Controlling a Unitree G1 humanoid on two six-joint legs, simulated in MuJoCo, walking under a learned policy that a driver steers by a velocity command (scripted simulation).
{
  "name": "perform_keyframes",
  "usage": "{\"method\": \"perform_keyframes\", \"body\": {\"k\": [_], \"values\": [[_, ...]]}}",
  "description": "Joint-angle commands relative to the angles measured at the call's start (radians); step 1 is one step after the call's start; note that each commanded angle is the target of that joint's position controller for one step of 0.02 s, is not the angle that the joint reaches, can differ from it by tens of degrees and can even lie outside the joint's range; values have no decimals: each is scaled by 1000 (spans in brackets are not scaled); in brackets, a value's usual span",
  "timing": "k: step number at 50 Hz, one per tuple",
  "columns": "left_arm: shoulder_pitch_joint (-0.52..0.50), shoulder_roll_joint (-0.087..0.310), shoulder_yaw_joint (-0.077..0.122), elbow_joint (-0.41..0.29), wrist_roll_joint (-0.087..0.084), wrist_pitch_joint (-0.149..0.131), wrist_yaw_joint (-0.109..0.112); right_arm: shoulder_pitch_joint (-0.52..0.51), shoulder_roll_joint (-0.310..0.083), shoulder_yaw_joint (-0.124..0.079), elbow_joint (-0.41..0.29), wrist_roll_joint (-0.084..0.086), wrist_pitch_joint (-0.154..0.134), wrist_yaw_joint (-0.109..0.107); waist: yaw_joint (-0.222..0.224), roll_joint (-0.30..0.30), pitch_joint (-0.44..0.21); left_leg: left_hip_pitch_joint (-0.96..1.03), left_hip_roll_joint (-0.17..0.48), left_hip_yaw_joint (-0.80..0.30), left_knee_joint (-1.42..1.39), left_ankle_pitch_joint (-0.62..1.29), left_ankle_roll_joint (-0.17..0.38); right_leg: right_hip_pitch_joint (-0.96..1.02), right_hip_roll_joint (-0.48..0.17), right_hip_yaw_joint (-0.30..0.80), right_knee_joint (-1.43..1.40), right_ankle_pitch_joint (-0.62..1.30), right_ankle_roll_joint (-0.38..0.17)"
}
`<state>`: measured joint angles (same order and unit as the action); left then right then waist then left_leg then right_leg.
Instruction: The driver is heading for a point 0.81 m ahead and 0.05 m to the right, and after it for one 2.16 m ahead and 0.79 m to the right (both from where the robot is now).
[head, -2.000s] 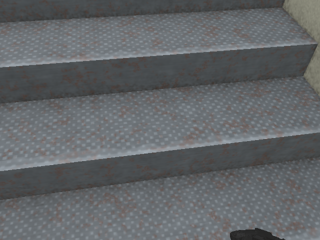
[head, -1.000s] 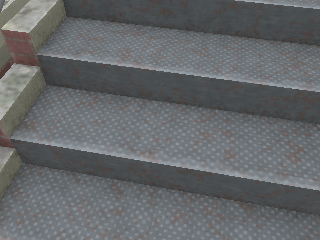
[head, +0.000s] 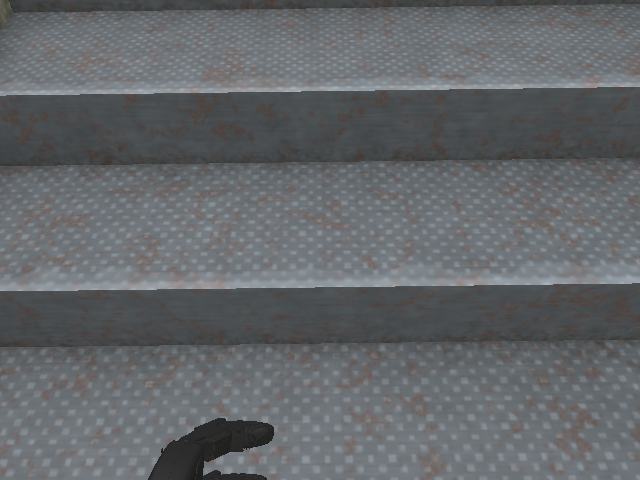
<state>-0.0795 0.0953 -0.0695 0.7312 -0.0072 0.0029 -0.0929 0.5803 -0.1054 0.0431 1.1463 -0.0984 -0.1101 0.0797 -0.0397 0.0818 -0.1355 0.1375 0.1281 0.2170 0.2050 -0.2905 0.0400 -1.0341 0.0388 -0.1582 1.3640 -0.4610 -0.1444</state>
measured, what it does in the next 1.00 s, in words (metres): climbs: left foot 0.16 m higher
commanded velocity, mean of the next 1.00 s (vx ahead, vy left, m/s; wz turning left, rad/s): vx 0.49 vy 0.00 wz -0.25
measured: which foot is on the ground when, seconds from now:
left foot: down 0.00-0.02, up 0.04-0.46, down 0.48-1.00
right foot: down 0.00-0.52, up 0.54-1.00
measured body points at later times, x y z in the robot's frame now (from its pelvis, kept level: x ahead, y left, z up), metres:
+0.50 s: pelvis +0.31 +0.00 +0.18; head +0.31 +0.00 +0.63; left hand +0.24 +0.19 +0.03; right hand +0.56 -0.19 +0.13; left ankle +0.44 +0.07 -0.42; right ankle +0.13 -0.07 -0.56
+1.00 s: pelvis +0.60 -0.06 +0.33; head +0.63 -0.06 +0.78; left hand +0.88 -0.01 +0.25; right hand +0.43 -0.19 +0.19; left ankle +0.45 +0.07 -0.41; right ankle +0.76 -0.20 -0.24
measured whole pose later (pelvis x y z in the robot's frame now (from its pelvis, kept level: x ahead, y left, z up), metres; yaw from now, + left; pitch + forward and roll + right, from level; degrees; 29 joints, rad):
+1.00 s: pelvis +0.60 -0.06 +0.33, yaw -14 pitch +5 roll -3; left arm -0.09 0.05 -0.08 0.70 -0.02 -0.02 0.00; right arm 0.55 -0.05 0.03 1.17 0.02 -0.13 -0.04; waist -0.06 0.03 -0.04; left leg 0.11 0.05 0.09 0.14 -0.28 0.04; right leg -1.12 -0.06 -0.19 1.34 -0.39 -0.16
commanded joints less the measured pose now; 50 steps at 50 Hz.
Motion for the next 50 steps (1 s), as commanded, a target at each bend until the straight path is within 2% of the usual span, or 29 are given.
{"method": "perform_keyframes", "body": {"k": [1,2,3,4,7,9,12,14,16,17,19,21,23,24,25,26,27,28,29,30,32,34,36,38,43,44,47,49,50], "values": [[521,243,85,122,8,-6,23,74,-256,-40,-77,-29,-28,47,245,-63,-230,-785,8,-117,666,1076,109,1203,1,486,-464,219,-192],[746,320,105,206,62,-5,38,-80,-213,-57,-97,5,-5,65,286,-171,-207,-961,-156,-256,1060,223,62,1206,-154,918,-830,57,-260],[764,353,135,241,82,-32,66,-157,-150,-46,-129,42,11,58,284,-145,-89,-1069,-148,-428,1402,267,73,1030,-203,1040,-910,-254,-214],[694,268,113,257,66,-57,70,-217,-138,-58,-159,36,15,27,221,-224,24,-1122,-137,-473,1610,342,88,834,-195,1026,-946,-275,-200],[356,45,47,282,65,-58,32,-347,-51,-20,-254,31,36,-6,11,-69,63,-1225,-145,-467,1903,366,186,525,-152,793,-961,-29,-199],[261,11,28,308,70,-78,19,-324,-84,-18,-265,33,69,-14,-77,-15,68,-1302,-106,-401,1849,330,202,454,-109,568,-967,150,-140],[406,58,34,334,111,-125,42,-413,-87,-9,-289,63,59,-24,-28,-165,54,-1301,-96,-251,1953,204,152,433,-43,414,-998,262,-102],[609,49,23,417,143,-112,51,-542,-55,14,-341,54,56,-28,41,-139,93,-1524,-93,-260,2055,74,162,601,-84,472,-993,189,-96],[735,69,19,466,156,-107,28,-746,-100,18,-445,47,54,-42,92,-52,82,-1599,-54,-238,1766,72,170,751,-110,491,-992,177,-71],[764,80,22,470,154,-111,22,-819,-101,24,-478,50,61,-48,120,-103,107,-1600,-30,-229,1639,88,162,769,-125,504,-1026,198,-82],[646,90,15,384,84,-114,-6,-963,-61,37,-541,39,103,-48,109,-163,136,-1188,-21,-99,1341,-1,90,465,-176,489,-1253,251,-134],[598,172,23,340,44,-137,-18,-815,-20,41,-513,49,124,-6,17,-239,92,-809,-116,-19,1351,50,35,397,-224,415,-1208,980,-170],[623,302,73,329,4,-151,-13,-768,-141,4,-506,56,124,12,-9,-254,50,-862,-207,19,979,-84,29,842,-247,378,-1072,1630,-144],[643,330,95,356,29,-149,-29,-669,-178,-18,-480,72,108,8,-29,-292,1,-769,-217,-19,854,-81,64,962,-243,340,-933,1858,-117],[722,238,94,380,83,-149,-36,-404,-207,-37,-396,60,102,-3,-50,-143,-242,-345,-121,-272,845,320,185,795,-192,351,-631,1750,-55],[788,128,74,375,115,-137,-51,-186,-258,-55,-310,56,97,-19,-90,112,-398,16,51,-765,533,73,358,426,-53,386,-379,1101,-23],[604,146,105,391,65,-105,-58,-31,-277,-60,-275,8,107,-40,-209,223,-209,-110,146,-1163,229,-314,397,174,106,464,151,436,13],[518,137,112,358,26,-107,-46,-69,-278,-64,-233,14,66,-55,-160,126,-7,-282,126,-1111,215,-519,307,7,68,512,412,509,-6],[462,145,116,343,19,-111,-18,-209,-237,-68,-226,40,47,-55,-90,34,69,-401,143,-983,249,-378,311,-49,45,483,514,522,-26],[403,143,117,304,32,-105,12,-277,-114,-45,-196,47,47,-50,-38,-112,42,-440,147,-871,249,-166,301,-61,44,476,555,514,-61],[359,68,85,255,48,-79,31,-364,29,-4,-133,54,46,-43,66,-141,11,-510,118,-678,231,67,214,-90,12,479,602,507,-110],[337,16,53,220,56,-55,30,-333,41,-7,-79,35,29,-44,109,-87,37,-478,43,-454,202,138,180,-233,-12,403,646,435,-135],[276,43,48,200,39,-53,16,-347,14,-18,-89,7,24,-29,113,-116,61,-567,-9,-289,138,111,178,-206,-53,293,559,414,-125],[220,42,30,188,38,-56,-1,-213,-23,-19,-44,-22,22,-34,75,-6,83,-542,-6,-302,96,141,204,-302,-67,201,794,363,-117],[-98,83,2,22,33,-49,31,26,-15,9,49,-62,20,-37,2,-78,134,-208,75,-335,21,114,187,-603,-140,174,527,378,-151],[-174,-3,-1,-100,19,-58,92,-42,-81,-14,9,143,-22,-91,52,-81,335,-512,65,-350,-126,-37,131,-379,-142,76,497,149,17],[-101,39,3,-110,-6,-24,88,-13,-128,-36,-9,155,-32,-147,28,-86,257,-446,90,-236,-307,399,152,93,-151,-22,56,134,40],[77,39,21,-66,-22,-21,105,36,-179,-52,-2,135,-27,-130,92,45,64,-253,87,-122,-13,1435,157,426,3,-135,-102,7,-28],[238,72,49,-23,-29,-29,109,62,-224,-65,-5,122,-28,-120,161,115,-43,-125,127,-151,210,1656,154,540,60,-132,-222,-45,-49]]}}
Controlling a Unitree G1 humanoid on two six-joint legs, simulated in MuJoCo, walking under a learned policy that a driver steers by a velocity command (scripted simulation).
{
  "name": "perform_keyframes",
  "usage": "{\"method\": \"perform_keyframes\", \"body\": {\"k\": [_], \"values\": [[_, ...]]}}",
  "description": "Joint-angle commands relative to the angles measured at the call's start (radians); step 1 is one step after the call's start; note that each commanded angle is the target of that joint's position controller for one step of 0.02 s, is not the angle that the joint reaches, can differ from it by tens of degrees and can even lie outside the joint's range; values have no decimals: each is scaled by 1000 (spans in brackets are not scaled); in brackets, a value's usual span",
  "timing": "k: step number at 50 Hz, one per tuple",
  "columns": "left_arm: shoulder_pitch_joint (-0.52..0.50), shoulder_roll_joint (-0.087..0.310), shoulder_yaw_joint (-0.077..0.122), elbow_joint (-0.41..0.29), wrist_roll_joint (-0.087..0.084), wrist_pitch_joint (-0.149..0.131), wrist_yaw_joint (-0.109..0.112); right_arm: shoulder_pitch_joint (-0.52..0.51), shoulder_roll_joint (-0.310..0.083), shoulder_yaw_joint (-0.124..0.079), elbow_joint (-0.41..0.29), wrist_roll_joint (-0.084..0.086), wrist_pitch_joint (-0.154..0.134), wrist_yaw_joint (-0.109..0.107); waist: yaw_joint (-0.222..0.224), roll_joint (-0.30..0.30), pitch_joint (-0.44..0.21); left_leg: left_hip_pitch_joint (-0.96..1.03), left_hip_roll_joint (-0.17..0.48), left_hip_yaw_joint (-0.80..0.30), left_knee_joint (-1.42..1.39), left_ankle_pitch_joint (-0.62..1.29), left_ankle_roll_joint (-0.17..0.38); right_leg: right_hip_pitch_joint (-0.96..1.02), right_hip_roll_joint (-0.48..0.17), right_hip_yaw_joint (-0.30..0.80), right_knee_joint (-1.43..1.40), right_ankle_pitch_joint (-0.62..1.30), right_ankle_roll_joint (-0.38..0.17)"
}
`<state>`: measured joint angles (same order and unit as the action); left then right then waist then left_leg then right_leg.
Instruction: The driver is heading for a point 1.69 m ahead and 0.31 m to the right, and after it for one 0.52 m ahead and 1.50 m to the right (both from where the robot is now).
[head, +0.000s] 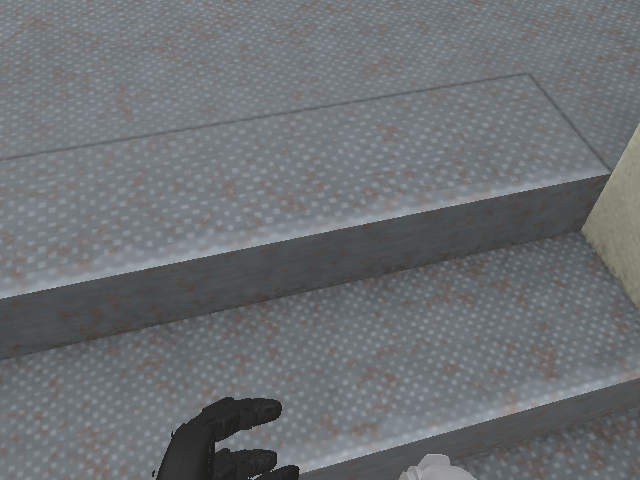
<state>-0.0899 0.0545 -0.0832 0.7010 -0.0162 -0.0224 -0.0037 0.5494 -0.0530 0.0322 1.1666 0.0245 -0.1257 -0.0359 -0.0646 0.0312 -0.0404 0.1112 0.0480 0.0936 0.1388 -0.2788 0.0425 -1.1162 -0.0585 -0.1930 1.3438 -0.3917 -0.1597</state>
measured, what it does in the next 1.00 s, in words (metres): climbs: right foot 0.16 m higher, then left foot 0.16 m higher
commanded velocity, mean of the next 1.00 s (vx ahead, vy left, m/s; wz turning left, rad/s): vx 0.50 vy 0.00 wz -0.25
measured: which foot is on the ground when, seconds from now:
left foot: down 0.00-0.04, up 0.06-0.54, down 0.56-1.00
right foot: up 0.00-0.00, down 0.02-0.62, up 0.64-1.00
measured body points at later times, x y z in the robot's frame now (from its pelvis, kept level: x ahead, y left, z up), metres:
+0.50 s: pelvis +0.29 +0.00 +0.16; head +0.30 +0.00 +0.61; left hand +0.18 +0.13 +0.01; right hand +0.54 -0.13 +0.08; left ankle +0.47 +0.13 -0.34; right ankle +0.19 -0.09 -0.58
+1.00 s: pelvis +0.57 +0.01 +0.31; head +0.57 +0.00 +0.76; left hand +0.83 +0.13 +0.21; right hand +0.42 -0.13 +0.15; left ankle +0.47 +0.13 -0.42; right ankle +0.65 -0.14 -0.15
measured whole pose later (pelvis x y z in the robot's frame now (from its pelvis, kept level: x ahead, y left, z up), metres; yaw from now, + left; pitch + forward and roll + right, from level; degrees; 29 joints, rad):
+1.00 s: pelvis +0.57 +0.01 +0.31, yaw -15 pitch +5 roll +3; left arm -0.02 0.15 -0.03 0.90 0.01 -0.05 -0.09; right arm 0.51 -0.09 0.04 1.18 -0.14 -0.07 0.02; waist -0.07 -0.03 -0.13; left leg -0.07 0.03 0.32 0.38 -0.40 0.00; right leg -1.37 -0.05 0.08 1.97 -0.24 -0.27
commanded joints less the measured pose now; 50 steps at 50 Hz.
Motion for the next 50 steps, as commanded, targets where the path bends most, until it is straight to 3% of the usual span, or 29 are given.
{"method": "perform_keyframes", "body": {"k": [1,2,3,4,6,7,8,9,10,13,14,18,19,23,25,27,29,30,31,32,33,34,36,37,38,40,43,45,50], "values": [[99,147,58,-64,57,49,-69,40,-296,-53,9,-157,-8,163,230,331,-231,-207,260,-90,345,1875,230,748,130,89,-310,168,-30],[505,248,128,82,49,-5,-18,16,-251,-88,-122,12,-28,83,265,107,-346,-365,119,-46,756,1464,98,1065,-37,391,-318,-47,-152],[624,351,168,145,40,1,10,-44,-246,-97,-154,23,-32,80,292,-160,-396,-590,-100,-61,1210,465,44,1122,-231,907,-789,-123,-250],[456,340,170,133,26,-3,19,-79,-184,-105,-195,-22,-32,78,205,-191,-361,-716,-106,-204,1572,126,36,1041,-267,1109,-977,-215,-242],[348,204,151,221,19,-38,13,-259,-95,-88,-335,-61,-11,53,108,8,-93,-893,-28,-205,1693,227,63,800,-235,839,-924,-349,-122],[377,108,133,277,38,-54,15,-277,-62,-76,-373,-65,-4,43,76,30,-18,-945,-25,-195,1715,216,84,710,-214,723,-904,-281,-88],[328,33,91,277,103,-27,-24,-265,-59,-49,-263,-46,34,95,126,3,71,-1050,-70,-401,1829,305,191,640,-201,714,-956,-101,-109],[348,25,85,303,101,-26,-40,-261,-49,-48,-278,-43,42,117,82,-29,58,-1133,-56,-383,1875,309,252,641,-195,659,-972,-27,-108],[376,42,79,345,131,-34,-53,-252,-51,-40,-284,-41,47,120,48,9,24,-1226,-84,-403,1912,335,285,680,-187,580,-966,68,-96],[318,56,81,353,120,-65,-60,-282,-96,-39,-289,-47,58,122,-22,-28,-22,-1313,-39,-270,1906,297,273,681,-110,295,-1021,137,-42],[374,64,78,374,132,-67,-51,-331,-99,-29,-291,-48,65,131,6,-104,-26,-1392,-40,-212,2108,228,256,710,-105,290,-1037,148,-76],[562,64,48,455,177,-64,-47,-576,-77,21,-389,-48,85,112,66,-40,15,-1659,27,-175,2076,214,267,851,-112,275,-1070,107,-54],[605,76,44,463,188,-67,-58,-657,-113,19,-429,-45,90,102,88,-23,-7,-1603,62,-131,1863,298,239,838,-101,248,-1097,92,-42],[740,78,23,459,119,-72,-97,-912,-105,42,-502,-67,141,93,180,-124,27,-1350,100,12,1478,82,123,748,-158,282,-1226,345,-123],[669,135,27,411,74,-94,-117,-824,-57,50,-481,-77,149,117,112,-196,-15,-1041,22,61,1396,23,98,708,-185,243,-1217,731,-147],[652,245,60,393,41,-117,-111,-783,-114,24,-485,-79,134,126,72,-189,-49,-979,-72,117,1179,-166,75,972,-201,238,-1128,1204,-149],[618,305,102,393,56,-126,-112,-671,-161,-2,-482,-59,97,105,25,-246,-149,-738,-98,66,981,-109,111,1100,-193,199,-945,1632,-95],[709,213,97,402,95,-135,-110,-511,-175,2,-433,-52,89,87,31,-79,-348,-277,10,-152,1036,276,219,773,-153,231,-738,1573,-23],[643,162,84,363,84,-132,-116,-303,-232,-19,-389,-69,93,64,-73,66,-415,-60,116,-489,726,13,283,513,-29,276,-516,1074,-6],[528,99,87,361,54,-112,-133,-67,-321,-51,-298,-105,93,56,-157,270,-332,-51,270,-875,378,-153,362,243,93,359,-49,305,29],[477,138,108,367,25,-100,-127,-75,-353,-71,-274,-101,69,36,-149,173,-221,-229,285,-927,333,-375,306,157,78,478,347,391,26],[460,134,119,380,37,-103,-110,-143,-326,-75,-243,-84,54,40,-89,152,-98,-369,277,-778,346,-355,286,92,70,463,525,409,11],[381,100,113,339,47,-99,-83,-244,-128,-42,-179,-67,59,65,14,-72,-105,-404,288,-512,384,-8,237,46,56,429,565,386,-34],[350,72,104,315,54,-87,-76,-296,-44,-23,-167,-60,62,65,48,-104,-113,-422,285,-445,364,82,209,53,35,433,538,348,-53],[351,45,94,314,50,-69,-82,-338,-9,-12,-158,-60,64,65,81,-47,-85,-460,270,-398,321,92,206,13,36,440,580,312,-83],[310,45,81,291,55,-51,-88,-342,2,-7,-128,-85,56,64,117,-58,-56,-478,230,-225,265,96,167,-54,20,404,551,310,-120],[196,68,70,233,41,-42,-107,-363,-55,-13,-137,-116,41,68,109,-26,-8,-487,207,-42,106,94,168,-79,-12,334,524,266,-123],[127,118,70,214,42,-46,-105,-239,-59,3,-87,-139,31,67,78,-12,2,-341,218,-8,97,209,176,-205,-5,324,596,241,-123],[-86,73,21,91,8,-37,-72,27,-84,16,20,-194,38,56,2,1,44,19,245,51,62,331,158,-546,-16,287,642,124,-169]]}}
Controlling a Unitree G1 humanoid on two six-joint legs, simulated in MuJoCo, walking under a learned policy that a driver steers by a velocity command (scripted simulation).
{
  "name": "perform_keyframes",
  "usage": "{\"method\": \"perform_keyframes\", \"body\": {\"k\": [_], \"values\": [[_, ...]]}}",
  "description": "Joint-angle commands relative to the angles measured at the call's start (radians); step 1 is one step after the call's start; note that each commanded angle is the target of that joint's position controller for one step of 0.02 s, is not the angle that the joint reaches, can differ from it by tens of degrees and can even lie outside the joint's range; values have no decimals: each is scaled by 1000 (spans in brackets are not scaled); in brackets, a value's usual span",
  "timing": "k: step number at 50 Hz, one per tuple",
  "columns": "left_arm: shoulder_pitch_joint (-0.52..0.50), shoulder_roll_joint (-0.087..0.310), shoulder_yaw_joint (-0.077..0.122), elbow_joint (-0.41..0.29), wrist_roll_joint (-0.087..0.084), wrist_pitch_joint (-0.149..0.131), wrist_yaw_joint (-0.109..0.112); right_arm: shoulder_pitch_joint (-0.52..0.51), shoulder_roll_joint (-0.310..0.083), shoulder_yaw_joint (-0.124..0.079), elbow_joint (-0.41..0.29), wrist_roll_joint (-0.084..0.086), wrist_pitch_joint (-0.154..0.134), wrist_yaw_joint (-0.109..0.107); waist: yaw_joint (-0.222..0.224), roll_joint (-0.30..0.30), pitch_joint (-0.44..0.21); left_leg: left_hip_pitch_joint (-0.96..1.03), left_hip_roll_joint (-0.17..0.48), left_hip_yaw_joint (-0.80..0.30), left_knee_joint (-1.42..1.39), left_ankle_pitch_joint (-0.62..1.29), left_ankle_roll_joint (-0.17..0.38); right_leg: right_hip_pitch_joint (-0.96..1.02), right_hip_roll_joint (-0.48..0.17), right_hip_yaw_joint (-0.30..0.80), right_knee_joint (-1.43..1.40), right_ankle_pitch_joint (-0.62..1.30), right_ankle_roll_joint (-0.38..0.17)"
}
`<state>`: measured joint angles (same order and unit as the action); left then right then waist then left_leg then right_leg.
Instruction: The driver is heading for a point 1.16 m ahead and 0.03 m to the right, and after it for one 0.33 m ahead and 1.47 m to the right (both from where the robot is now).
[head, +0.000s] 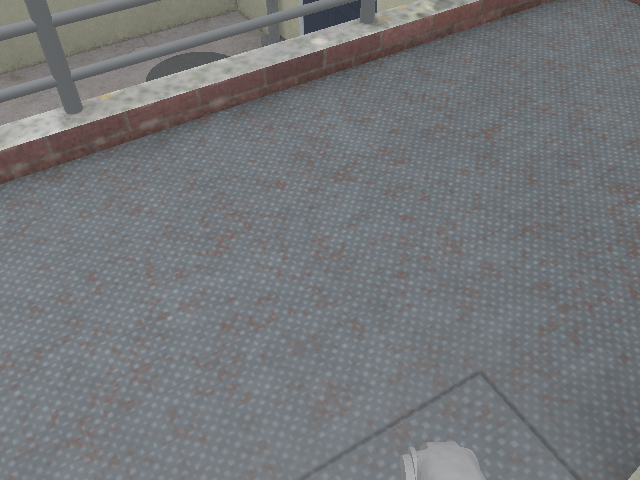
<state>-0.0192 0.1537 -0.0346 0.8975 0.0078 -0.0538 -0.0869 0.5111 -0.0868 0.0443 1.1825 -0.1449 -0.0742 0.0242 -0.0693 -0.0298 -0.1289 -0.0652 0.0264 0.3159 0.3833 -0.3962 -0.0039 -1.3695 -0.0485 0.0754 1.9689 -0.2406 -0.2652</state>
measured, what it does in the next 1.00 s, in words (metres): climbs: right foot 0.16 m higher, then left foot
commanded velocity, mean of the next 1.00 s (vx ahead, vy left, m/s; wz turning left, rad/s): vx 0.14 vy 0.00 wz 0.02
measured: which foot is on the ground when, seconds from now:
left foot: down 0.00-0.20, up 0.22-0.58, down 0.60-0.88, up 0.90-1.00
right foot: up 0.00-0.12, down 0.14-0.64, up 0.66-0.86, down 0.88-1.00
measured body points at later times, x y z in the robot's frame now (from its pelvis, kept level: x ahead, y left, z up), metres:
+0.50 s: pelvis +0.24 -0.05 +0.16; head +0.25 -0.04 +0.61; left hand +0.36 +0.16 +0.02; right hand +0.36 -0.31 +0.05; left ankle +0.36 +0.09 -0.47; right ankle +0.29 -0.14 -0.57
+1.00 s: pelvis +0.30 -0.04 +0.17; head +0.32 -0.06 +0.62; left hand +0.44 +0.23 +0.08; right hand +0.47 -0.30 +0.06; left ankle +0.32 +0.08 -0.49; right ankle +0.32 -0.15 -0.57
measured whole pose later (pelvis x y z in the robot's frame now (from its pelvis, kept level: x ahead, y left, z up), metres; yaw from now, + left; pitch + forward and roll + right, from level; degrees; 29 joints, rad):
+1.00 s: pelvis +0.30 -0.04 +0.17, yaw +5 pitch +3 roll +0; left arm 0.13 0.22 0.06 0.76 0.02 -0.02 0.06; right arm 0.18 -0.27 -0.09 0.71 0.01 0.01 -0.04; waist 0.00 0.03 -0.03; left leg -0.65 -0.04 -0.04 1.14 -0.43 -0.03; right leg -0.33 -0.01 -0.06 0.54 -0.27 -0.03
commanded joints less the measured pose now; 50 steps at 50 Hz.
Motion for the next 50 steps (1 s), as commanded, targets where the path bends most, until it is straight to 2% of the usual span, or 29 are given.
{"method": "perform_keyframes", "body": {"k": [1,3,4,5,6,8,9,10,11,12,13,14,15,16,17,19,23,28,30,31,33,36,39,43,44,45,46,48,50], "values": [[-218,-7,-28,-138,-9,-3,7,87,-48,8,-2,-21,-20,0,-4,27,129,204,252,-130,-218,392,196,-264,-53,-32,-162,48,-58],[-341,-9,-36,-217,-3,24,4,140,-37,11,36,-10,-17,12,10,41,126,115,238,-67,-272,564,177,-51,-101,-106,-406,141,-46],[-375,-26,-42,-229,14,48,-18,33,-91,-4,-22,39,-15,26,57,73,117,-112,210,24,-336,727,201,281,-72,-221,-575,63,-14],[-424,-32,-49,-248,0,75,-20,94,-133,-11,5,53,-25,48,62,147,119,-166,263,-4,-310,994,227,439,-14,-218,-585,-149,54],[-319,1,-26,-223,3,82,-29,87,-212,-31,-45,85,-49,30,96,151,103,-78,295,19,-244,1336,223,525,39,-298,-599,-88,91],[7,104,26,-111,-17,30,9,-10,-353,-72,-139,118,-84,21,215,185,38,49,313,-5,-3,1746,60,784,130,-225,-864,161,67],[116,149,31,-95,-52,28,25,110,-284,-68,-165,85,-104,31,181,94,-236,-310,237,-108,222,1685,-28,1312,60,-2,-747,417,-23],[371,208,71,-75,14,40,44,-32,-324,-77,-194,60,-94,52,324,14,-329,-524,100,-133,539,918,-25,1608,-20,275,-1098,413,-76],[562,270,85,15,59,46,37,-24,-244,-89,-210,100,-59,92,279,-110,-466,-564,-50,-329,1022,118,-13,1599,-187,683,-1407,293,-141],[494,332,132,46,68,21,47,-32,-216,-111,-188,136,-37,107,240,-36,-296,-601,-58,-507,1291,247,29,1307,-176,669,-1493,135,-72],[352,299,124,21,39,-11,62,-108,-144,-97,-243,111,-52,87,185,-109,-143,-695,-44,-551,1445,246,42,1100,-154,579,-1486,-53,-65],[268,207,101,33,19,-34,62,-162,-119,-81,-250,109,-62,67,153,-36,-71,-756,-40,-538,1566,215,60,976,-138,556,-1480,-176,-74],[213,128,76,60,10,-49,53,-170,-50,-49,-262,115,-64,44,95,6,-36,-803,-31,-535,1596,211,90,882,-133,512,-1475,-165,-72],[124,32,46,67,36,-49,44,-190,-31,-37,-276,125,-50,25,25,87,-10,-792,3,-535,1554,273,121,753,-122,442,-1522,-166,-44],[65,-10,32,49,59,-56,35,-199,-63,-42,-282,127,-33,9,-15,139,11,-774,44,-523,1451,294,102,672,-123,368,-1554,-127,-27],[-71,-4,41,-16,32,-77,34,-164,-82,-41,-272,122,-22,6,-69,84,-10,-714,61,-459,1248,201,33,674,-68,142,-1589,22,29],[-56,143,77,-106,29,-117,41,-180,-197,-79,-250,111,-57,43,-29,43,-27,-446,86,-378,952,283,-97,710,-13,-95,-1629,416,129],[26,153,72,-86,-12,-126,-4,-294,-213,-92,-305,106,-33,46,19,-26,75,-363,116,-357,407,240,-101,969,-149,-5,-1572,290,53],[106,164,82,-69,-26,-109,8,-380,-233,-99,-372,131,-43,10,66,-7,63,-388,85,-337,250,289,-28,1134,-206,56,-1545,264,12],[212,206,89,-44,5,-35,85,-369,-232,-97,-378,167,-15,-27,80,-33,-26,-344,79,-356,222,480,32,1136,-154,-20,-1437,246,83],[177,158,89,-98,-2,4,126,-388,-333,-133,-398,154,16,-46,127,277,7,-272,145,-592,83,530,184,970,60,-184,-1262,-16,205],[9,103,88,-147,-22,28,142,-249,-324,-148,-417,112,31,-59,16,257,-25,-86,241,-849,-22,362,267,734,123,-85,-1065,-273,250],[-9,94,82,-171,-25,19,136,-348,-280,-142,-485,136,35,-87,41,170,-94,-86,194,-766,4,345,209,777,66,-13,-1104,-262,262],[90,159,109,-147,-31,17,139,-396,-280,-149,-533,154,71,-86,92,178,-46,-338,71,-626,40,177,134,1146,64,-64,-1486,62,243],[163,216,126,-142,-7,27,145,-400,-239,-139,-544,152,67,-81,108,76,-38,-514,12,-572,172,40,92,1280,-76,60,-1543,75,189],[180,296,146,-155,22,39,150,-397,-177,-124,-575,157,57,-77,98,-211,11,-712,-117,-372,426,-104,40,1285,-289,274,-1664,191,68],[168,275,143,-186,43,31,155,-369,-228,-137,-578,150,44,-70,100,-289,-13,-721,-63,-370,659,-199,-4,1227,-427,416,-1696,215,-55],[67,197,127,-228,19,18,156,-327,-280,-163,-536,163,68,-61,53,-87,43,-733,-13,-404,895,-101,-32,1191,-308,250,-1664,143,-10],[38,181,116,-251,1,15,149,-353,-261,-159,-552,156,83,-66,55,-44,78,-758,7,-414,956,-11,-51,1186,-260,147,-1652,226,26]]}}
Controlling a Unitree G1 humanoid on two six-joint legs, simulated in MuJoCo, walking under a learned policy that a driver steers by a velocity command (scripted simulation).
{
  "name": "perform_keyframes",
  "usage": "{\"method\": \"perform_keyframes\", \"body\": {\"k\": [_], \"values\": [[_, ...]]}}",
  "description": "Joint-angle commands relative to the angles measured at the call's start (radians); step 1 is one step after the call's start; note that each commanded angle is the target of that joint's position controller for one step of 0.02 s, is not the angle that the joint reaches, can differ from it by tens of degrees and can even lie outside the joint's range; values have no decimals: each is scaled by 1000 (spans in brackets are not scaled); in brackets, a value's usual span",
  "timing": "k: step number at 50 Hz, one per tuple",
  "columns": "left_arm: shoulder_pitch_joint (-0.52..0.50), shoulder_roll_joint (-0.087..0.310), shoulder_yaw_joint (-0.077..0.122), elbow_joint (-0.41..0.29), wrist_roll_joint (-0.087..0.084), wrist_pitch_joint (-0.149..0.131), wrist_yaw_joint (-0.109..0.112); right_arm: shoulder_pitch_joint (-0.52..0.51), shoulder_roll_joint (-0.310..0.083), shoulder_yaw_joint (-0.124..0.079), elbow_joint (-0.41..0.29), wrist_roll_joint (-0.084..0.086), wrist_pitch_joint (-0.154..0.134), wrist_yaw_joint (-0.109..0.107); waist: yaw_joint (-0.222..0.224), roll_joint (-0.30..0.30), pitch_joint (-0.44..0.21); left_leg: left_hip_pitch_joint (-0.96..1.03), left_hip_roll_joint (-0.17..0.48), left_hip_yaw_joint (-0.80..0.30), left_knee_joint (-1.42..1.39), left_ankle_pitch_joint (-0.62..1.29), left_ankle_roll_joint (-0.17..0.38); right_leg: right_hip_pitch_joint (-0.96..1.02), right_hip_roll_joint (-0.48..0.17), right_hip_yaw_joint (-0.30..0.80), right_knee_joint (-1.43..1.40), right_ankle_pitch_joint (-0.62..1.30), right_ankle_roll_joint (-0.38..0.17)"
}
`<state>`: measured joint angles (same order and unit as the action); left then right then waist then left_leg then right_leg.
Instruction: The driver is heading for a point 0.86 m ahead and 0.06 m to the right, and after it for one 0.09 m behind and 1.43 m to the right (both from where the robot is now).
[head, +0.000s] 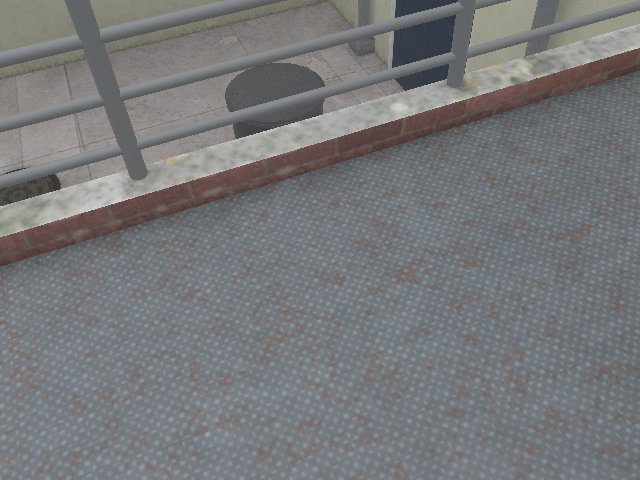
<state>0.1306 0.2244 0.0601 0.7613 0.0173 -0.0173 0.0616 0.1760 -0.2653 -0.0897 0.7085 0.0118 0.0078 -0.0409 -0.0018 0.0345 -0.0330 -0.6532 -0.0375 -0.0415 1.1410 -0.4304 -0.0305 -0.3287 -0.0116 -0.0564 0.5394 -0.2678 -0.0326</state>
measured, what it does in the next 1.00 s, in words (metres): walks ahead: left foot, then right foot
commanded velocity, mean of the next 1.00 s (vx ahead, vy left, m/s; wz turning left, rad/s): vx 0.33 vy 0.00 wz -0.17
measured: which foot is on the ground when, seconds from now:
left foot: up 0.00-0.26, down 0.28-0.80, up 0.82-1.00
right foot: down 0.00-0.28, up 0.30-0.74, down 0.76-1.00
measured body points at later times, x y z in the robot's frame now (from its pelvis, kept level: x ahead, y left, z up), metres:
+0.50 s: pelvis +0.09 +0.09 +0.01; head +0.11 +0.09 +0.46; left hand +0.22 +0.33 -0.10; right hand +0.15 -0.15 -0.11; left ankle -0.01 +0.18 -0.73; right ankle +0.15 -0.04 -0.62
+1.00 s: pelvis +0.37 +0.05 +0.01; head +0.40 +0.04 +0.46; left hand +0.51 +0.30 -0.11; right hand +0.49 -0.25 -0.07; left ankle +0.45 +0.21 -0.64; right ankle +0.36 -0.03 -0.73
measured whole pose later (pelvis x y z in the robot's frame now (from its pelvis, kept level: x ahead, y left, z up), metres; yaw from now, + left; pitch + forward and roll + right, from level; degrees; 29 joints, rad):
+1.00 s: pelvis +0.37 +0.05 +0.01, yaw -15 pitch +4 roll -1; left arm 0.31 0.27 0.08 0.77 -0.01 -0.03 0.00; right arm 0.15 -0.28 -0.05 0.65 -0.01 -0.13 -0.02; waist 0.02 0.02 -0.02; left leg -0.72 0.12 -0.07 1.17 -0.29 -0.03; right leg -0.30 0.14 0.10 0.41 -0.17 -0.11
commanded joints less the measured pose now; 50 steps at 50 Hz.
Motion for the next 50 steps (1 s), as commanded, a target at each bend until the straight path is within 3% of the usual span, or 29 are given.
{"method": "perform_keyframes", "body": {"k": [1,6,7,8,10,12,13,14,15,16,17,18,20,22,25,28,31,35,37,38,39,40,41,42,43,44,45,48,50], "values": [[-90,112,21,-123,-2,-20,-2,-33,-70,-19,-99,6,4,2,-3,-101,-13,-161,68,-32,213,70,-33,138,-275,218,-222,313,-204],[22,147,37,-114,-14,-4,-9,-119,29,36,-167,-3,-5,22,46,-168,-62,31,90,49,-231,60,-29,189,-247,113,-190,404,-205],[49,163,43,-103,-20,-4,-18,-109,30,40,-160,1,-5,30,55,-194,-70,110,78,85,-317,26,-21,160,-243,105,-204,290,-205],[49,168,45,-129,32,-77,-38,5,-26,33,-109,-95,-34,79,48,-193,3,118,62,113,-230,-20,-22,46,-269,193,-322,-164,-202],[-17,192,47,-159,10,-118,-46,55,-85,4,-87,-86,-64,95,18,-177,15,212,86,49,-372,13,8,13,-312,253,-340,-353,-160],[-37,181,34,-132,-12,-105,-50,64,-68,0,-78,-43,-105,91,-10,-115,14,380,64,85,-651,174,69,0,-295,207,-249,-372,-152],[9,147,20,-112,-13,-89,-49,71,-81,-9,-71,-24,-128,86,-5,-96,-15,522,41,100,-736,192,103,-34,-256,166,-181,-341,-146],[95,84,3,-62,18,-78,-50,113,-82,-17,-87,-38,-144,75,-9,-46,-73,702,81,57,-737,220,134,-100,-200,101,-49,-254,-111],[75,-27,-35,-132,25,-88,-60,205,-198,-43,-93,-18,-162,51,-39,207,-167,929,368,-361,-797,356,394,-385,-10,-38,299,-276,2],[-76,58,-15,-166,28,-113,-82,275,-175,-35,-79,-54,-177,48,-153,207,-23,898,432,-604,-936,71,440,-677,66,123,491,-282,7],[-105,76,-8,-143,18,-117,-79,272,-123,-17,-38,-70,-178,52,-136,160,25,859,402,-506,-933,-54,346,-771,37,201,664,-167,-45],[-52,92,2,-109,14,-121,-72,224,-91,-1,-28,-66,-167,59,-76,132,35,773,361,-383,-931,-38,282,-761,20,185,778,-64,-72],[-8,73,0,-74,33,-125,-86,140,-13,41,-29,-68,-143,64,0,58,24,646,323,-214,-951,142,240,-680,8,200,809,109,-98],[-11,62,-8,-54,14,-111,-115,73,-15,45,-40,-88,-128,51,12,37,-6,657,331,-120,-995,253,251,-690,-8,187,789,172,-59],[-57,62,-9,-39,18,-97,-129,101,-16,48,-18,-114,-137,48,-12,32,-19,694,306,-5,-1029,404,267,-694,-19,154,627,289,-33],[-88,36,-18,-29,30,-77,-154,122,-26,53,18,-101,-148,64,-13,23,12,606,267,129,-1044,548,255,-542,-43,72,393,375,-29],[-161,18,-32,-58,24,-58,-160,227,-50,49,93,-94,-146,77,-41,26,67,689,307,162,-1037,674,246,-513,-39,41,205,345,-50],[-215,70,-11,-87,10,-57,-149,314,-102,34,160,-97,-144,76,-32,58,67,853,317,230,-940,1095,173,-400,48,-32,69,237,-97],[-133,121,11,-73,-8,-69,-127,311,-145,24,161,-102,-136,72,27,85,39,829,299,280,-800,1372,113,-202,132,-77,58,215,-119],[-11,156,27,-42,-5,-81,-113,290,-164,23,154,-110,-133,77,85,102,-2,714,289,287,-662,1430,68,8,152,-60,97,245,-152],[206,185,42,32,0,-94,-99,309,-122,38,132,-125,-138,72,123,39,-157,421,254,269,-403,1300,2,454,120,38,211,272,-227],[346,354,113,-8,-59,-40,-84,179,-150,18,40,30,-146,23,232,-61,-230,48,53,279,96,863,-64,709,-148,489,87,288,-395],[291,320,87,-4,-66,-22,-74,180,-69,45,39,34,-175,29,131,-166,-352,-51,-49,65,381,-100,-46,739,-299,835,-141,312,-447],[249,261,70,-22,-58,-21,-69,73,-84,34,-5,44,-195,34,139,-134,-268,-128,20,-56,428,-55,-3,638,-244,735,-181,282,-380],[198,218,59,-37,-46,-26,-67,4,-65,44,-50,34,-201,27,108,-101,-183,-161,61,-53,379,18,20,497,-212,613,-186,305,-334],[146,174,46,-52,-44,-28,-73,2,-60,41,-71,11,-199,23,48,-31,-110,-139,96,-46,299,55,28,337,-182,537,-215,309,-308],[95,131,33,-73,-35,-30,-73,33,-67,33,-73,-6,-185,20,-2,-32,-73,-84,133,-39,240,76,31,205,-148,465,-245,262,-286],[27,169,41,-114,-27,-35,-62,80,-69,27,-91,-21,-139,18,-66,-58,6,-11,166,-4,81,107,4,-66,-102,409,-328,194,-289],[46,190,45,-114,-26,-42,-49,7,-65,33,-118,-47,-129,8,-46,-46,27,59,148,25,-123,245,-28,-181,-56,340,-325,263,-262]]}}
